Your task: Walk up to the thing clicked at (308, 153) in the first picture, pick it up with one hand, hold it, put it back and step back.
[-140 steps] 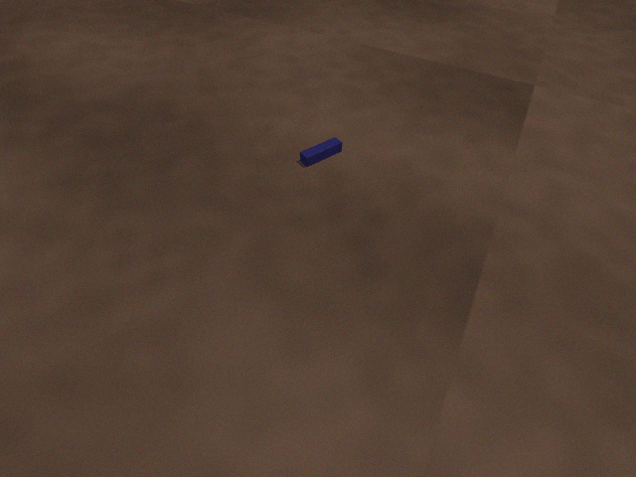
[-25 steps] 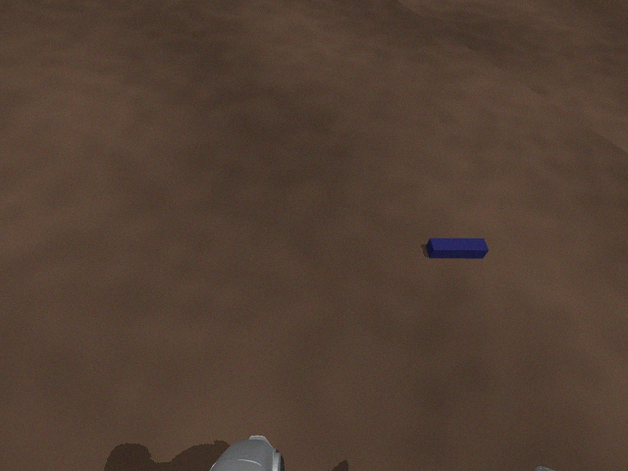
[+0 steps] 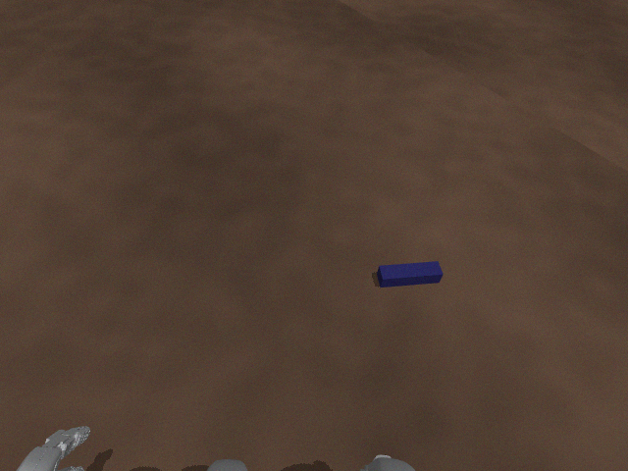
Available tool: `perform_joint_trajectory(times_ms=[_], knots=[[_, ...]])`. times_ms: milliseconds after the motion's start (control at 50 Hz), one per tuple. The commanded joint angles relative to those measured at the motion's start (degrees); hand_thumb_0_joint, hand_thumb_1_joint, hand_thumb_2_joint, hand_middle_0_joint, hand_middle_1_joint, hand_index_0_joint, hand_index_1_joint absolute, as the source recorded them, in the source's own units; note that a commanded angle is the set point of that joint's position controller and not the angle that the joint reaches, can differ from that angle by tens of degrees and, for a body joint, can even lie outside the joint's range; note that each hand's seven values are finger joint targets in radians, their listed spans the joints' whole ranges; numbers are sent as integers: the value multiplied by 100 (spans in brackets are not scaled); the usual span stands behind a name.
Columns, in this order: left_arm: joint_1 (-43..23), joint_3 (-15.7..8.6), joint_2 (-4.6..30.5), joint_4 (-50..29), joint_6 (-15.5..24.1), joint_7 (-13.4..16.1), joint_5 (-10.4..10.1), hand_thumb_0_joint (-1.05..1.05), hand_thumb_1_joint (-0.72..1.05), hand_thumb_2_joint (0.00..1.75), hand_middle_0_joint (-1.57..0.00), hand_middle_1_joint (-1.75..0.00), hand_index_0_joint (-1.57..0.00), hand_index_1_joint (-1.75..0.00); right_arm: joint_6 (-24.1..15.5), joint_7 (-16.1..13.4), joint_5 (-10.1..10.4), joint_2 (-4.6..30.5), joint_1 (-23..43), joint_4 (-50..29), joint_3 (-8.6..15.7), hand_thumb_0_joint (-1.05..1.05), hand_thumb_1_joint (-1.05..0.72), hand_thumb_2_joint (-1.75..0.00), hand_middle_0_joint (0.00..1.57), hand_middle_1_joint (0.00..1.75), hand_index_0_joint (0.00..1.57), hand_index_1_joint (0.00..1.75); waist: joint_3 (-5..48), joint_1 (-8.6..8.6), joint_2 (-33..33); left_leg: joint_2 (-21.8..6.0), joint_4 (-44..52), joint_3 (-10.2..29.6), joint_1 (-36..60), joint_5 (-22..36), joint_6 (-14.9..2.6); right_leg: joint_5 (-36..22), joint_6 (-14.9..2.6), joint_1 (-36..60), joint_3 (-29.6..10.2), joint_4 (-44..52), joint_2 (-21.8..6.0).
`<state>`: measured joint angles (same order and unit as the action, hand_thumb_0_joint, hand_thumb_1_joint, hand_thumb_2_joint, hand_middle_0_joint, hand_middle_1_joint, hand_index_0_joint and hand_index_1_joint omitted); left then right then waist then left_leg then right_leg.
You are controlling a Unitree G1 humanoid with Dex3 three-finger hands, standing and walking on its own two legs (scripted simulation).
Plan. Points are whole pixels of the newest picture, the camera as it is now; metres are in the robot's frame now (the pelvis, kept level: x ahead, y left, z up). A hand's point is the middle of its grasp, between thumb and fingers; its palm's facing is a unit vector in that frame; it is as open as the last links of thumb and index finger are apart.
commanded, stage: walk up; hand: left
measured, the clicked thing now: (409, 274) +0.88 -0.36 -0.71
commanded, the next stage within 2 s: none
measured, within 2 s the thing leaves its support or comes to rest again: neither
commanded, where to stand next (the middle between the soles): +0.56 -0.70 m, yaw +8 degrees
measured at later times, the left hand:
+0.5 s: hand (225, 424) +0.21 +0.13 -0.14, palm faces -0.01 -0.96 -0.28, open 7.3 cm
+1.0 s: hand (345, 364) +0.31 -0.05 -0.14, palm faces +0.07 -0.94 -0.34, open 7.3 cm
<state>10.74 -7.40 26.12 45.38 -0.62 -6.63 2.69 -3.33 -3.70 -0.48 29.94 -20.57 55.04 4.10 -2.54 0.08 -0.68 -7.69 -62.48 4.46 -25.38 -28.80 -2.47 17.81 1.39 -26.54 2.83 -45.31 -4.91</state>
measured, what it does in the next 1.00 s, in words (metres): steps to the right: left foot, then right foot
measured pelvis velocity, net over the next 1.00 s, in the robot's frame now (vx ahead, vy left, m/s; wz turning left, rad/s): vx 0.28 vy -0.33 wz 0.09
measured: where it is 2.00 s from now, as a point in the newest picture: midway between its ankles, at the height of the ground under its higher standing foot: (529, 375)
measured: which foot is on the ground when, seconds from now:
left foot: up 0.00-0.26, down 0.28-0.66, up 0.68-0.94, down 0.96-1.00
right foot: down 0.00-0.28, up 0.30-0.64, down 0.66-0.96, up 0.98-1.00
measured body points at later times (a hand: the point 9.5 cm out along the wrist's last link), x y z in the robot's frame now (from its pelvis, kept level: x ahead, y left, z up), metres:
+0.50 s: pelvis +0.15 -0.14 +0.01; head +0.17 -0.09 +0.46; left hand +0.21 +0.18 -0.12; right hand +0.21 -0.49 -0.05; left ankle +0.19 +0.01 -0.70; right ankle +0.20 -0.31 -0.65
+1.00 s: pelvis +0.28 -0.33 +0.00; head +0.30 -0.30 +0.45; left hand +0.30 +0.00 -0.12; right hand +0.35 -0.66 -0.08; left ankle +0.35 -0.25 -0.71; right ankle +0.28 -0.42 -0.69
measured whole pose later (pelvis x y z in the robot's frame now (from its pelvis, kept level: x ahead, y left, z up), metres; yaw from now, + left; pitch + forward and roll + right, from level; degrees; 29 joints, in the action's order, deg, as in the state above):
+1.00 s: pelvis +0.28 -0.33 +0.00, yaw +5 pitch -1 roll +0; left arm 17.1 -5.3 25.2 44.3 -4.4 -4.2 3.0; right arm -7.7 -4.3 -1.3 23.7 -20.3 53.0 1.8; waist -3.8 -2.9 -4.0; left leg 0.4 -40.6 -6.7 -25.7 -13.9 -3.9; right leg 25.4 -3.1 -21.8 3.3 -50.6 0.9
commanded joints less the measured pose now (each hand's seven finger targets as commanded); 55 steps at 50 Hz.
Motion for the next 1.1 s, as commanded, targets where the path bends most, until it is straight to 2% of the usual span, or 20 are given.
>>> perform_joint_trajectory(times_ms=[0, 120, 220, 240, 260, 280, 380, 440, 540, 600, 640, 660, 680, 760, 840, 900, 920, 940, 960, 1080], knots=[[312, -384, 1593, -320, 117, 230, -71, 0, 90, 90, -20, -30, -20, -30, -296, -58, 115, 1090, -4, -276, 184, 0, -90, -90, 20, 30, 20, 30, 15, -280, -1182, 173, -424, -309, -1703, 483, -54, 1592, -1214, 1457, -2063, 2737, -1057], [320, -194, 1158, -563, 135, 214, -4, 0, 90, 90, -20, -30, -20, -30, -339, 44, 31, 808, -226, -256, 108, 0, -90, -90, 20, 30, 20, 30, -11, -319, -1029, 434, 1363, -914, -731, 803, 15, -333, -1647, 1349, -1242, 2622, -959], [-67, -16, 893, -912, 21, 158, -42, 0, 90, 90, -20, -30, -20, -30, -433, -78, 29, 916, -1241, -178, 279, 0, -90, -90, 20, 30, 20, 30, 365, 374, -36, 535, 3094, -746, 2149, 2362, -84, -939, -1145, 60, -376, 1056, -483], [168, 54, 655, -938, 25, 158, -60, 0, 90, 90, -20, -30, -20, -30, -436, -148, -59, 1221, -1489, -208, 398, 0, -90, -90, 20, 30, 20, 30, 588, 524, 642, -98, 3637, 341, 2829, 1585, -276, -877, -781, -550, -8, -183, -35], [418, 81, 441, -973, -6, 164, -11, 0, 90, 90, -20, -30, -20, -30, -423, -224, -109, 1648, -1600, -374, 502, 0, -90, -90, 20, 30, 20, 30, 711, 398, 1316, -1515, 4228, 2875, 3335, 733, -640, 1117, -430, -1605, -102, -1446, 535], [753, -99, 1114, -829, -132, 209, 16, 0, 90, 90, -20, -30, -20, -30, -406, -266, 26, 1895, -1152, -677, 535, 0, -90, -90, 20, 30, 20, 30, 731, 265, 408, -2239, 4618, 4073, 2801, -191, -1244, 1381, -216, -1703, -836, -2189, 388], [771, -237, 1211, -509, -214, 142, 33, 0, 90, 90, -20, -30, -20, -30, -429, -187, 21, 1293, -211, -681, 333, 0, -90, -90, 20, 30, 20, 30, -23, -83, 473, -1140, 4265, 1229, 961, 683, -978, 408, -115, -1073, -1042, -2117, -208], [541, -247, 1068, -557, -257, 28, 34, 0, 90, 90, -20, -30, -20, -30, -473, -137, -55, 1486, -169, -710, 407, 0, -90, -90, 20, 30, 20, 30, -62, 0, 823, -1059, 4107, 733, 609, 1109, -1059, 272, -33, -877, -833, -1592, -355], [109, -309, 1088, -598, -302, -94, -10, 0, 90, 90, -20, -30, -20, -30, -423, -79, -124, 1873, 67, -686, 534, 0, -90, -90, 20, 30, 20, 30, -18, 72, 1258, -887, 4142, 440, 101, -469, -871, 244, -84, -390, -432, -604, -314], [826, -374, 1039, -284, -266, -68, -43, 0, 90, 90, -20, -30, -20, -30, -324, -82, -133, 1868, 697, -692, 503, 0, -90, -90, 20, 30, 20, 30, 330, -482, 1189, -737, 3390, -137, -446, -166, -631, -78, -176, 1054, 55, 335, -83], [1808, -557, 1399, 134, -174, 55, 73, 0, 90, 90, -20, -30, -20, -30, -183, -137, -192, 1052, 437, -581, 252, 0, -90, -90, 20, 30, 20, 30, 602, -990, -794, 44, 678, -1085, -1345, -143, -295, 535, -216, 2384, 69, 1160, 279], [1852, -612, 1991, -24, -98, 131, 139, 0, 90, 90, -20, -30, -20, -30, -157, -161, -66, 503, 459, -759, 59, 0, -90, -90, 20, 30, 20, 30, 162, -1062, -2445, 880, -804, -1135, -2803, -912, -33, 1871, -620, 2059, -2759, 2708, -1065], [950, -580, 2281, -379, -53, 189, 41, 0, 90, 90, -20, -30, -20, -30, -151, -256, -27, 915, 604, -820, 214, 0, -90, -90, 20, 30, 20, 30, -32, -710, -2034, 572, -1125, -428, -2706, -699, -4, 2531, -1354, 1639, -4133, 3486, -1673], [262, -386, 1581, -436, -31, 296, -18, 0, 90, 90, -20, -30, -20, -30, -289, -167, 71, 1118, -185, -81, 193, 0, -90, -90, 20, 30, 20, 30, -112, -142, -1358, 197, 34, -590, -1534, 91, 0, 948, -1540, 1130, -2039, 2333, -963], [152, -194, 1210, -649, -26, 291, 47, 0, 90, 90, -20, -30, -20, -30, -346, -114, 23, 840, -550, -17, 184, 0, -90, -90, 20, 30, 20, 30, -2, -117, -1263, 500, 1361, -922, -446, 394, -49, -508, -1708, 875, -1585, 2164, -920], [-225, -29, 962, -904, -115, 249, -3, 0, 90, 90, -20, -30, -20, -30, -433, -177, 20, 844, -1429, 169, 232, 0, -90, -90, 20, 30, 20, 30, 451, 361, -587, 608, 3041, -844, 1624, 2124, -19, -875, -1315, 101, -802, 956, -536], [-96, 72, 678, -985, -113, 239, -64, 0, 90, 90, -20, -30, -20, -30, -450, -270, -72, 1147, -1722, 163, 363, 0, -90, -90, 20, 30, 20, 30, 679, 572, 234, 69, 3761, 45, 2406, 1987, -51, -702, -952, -375, -421, -145, -160], [170, 120, 392, -1030, -143, 247, -67, 0, 90, 90, -20, -30, -20, -30, -439, -332, -190, 1743, -1624, -18, 508, 0, -90, -90, 20, 30, 20, 30, 666, 422, 1174, -1384, 4251, 2753, 2977, 1062, -524, 889, -517, -1707, -417, -1231, 561], [511, -41, 994, -885, -303, 279, 30, 0, 90, 90, -20, -30, -20, -30, -400, -387, -65, 1944, -1148, -324, 570, 0, -90, -90, 20, 30, 20, 30, 674, 251, 214, -2159, 4668, 3756, 2476, -375, -1046, 1195, -336, -1759, -987, -2039, 347], [693, -242, 1218, -467, -328, 183, 63, 0, 90, 90, -20, -30, -20, -30, -429, -261, -64, 1362, -240, -432, 368, 0, -90, -90, 20, 30, 20, 30, -108, -53, 543, -1116, 4187, 1168, 793, 559, -963, 314, -85, -1111, -1189, -2120, -51]])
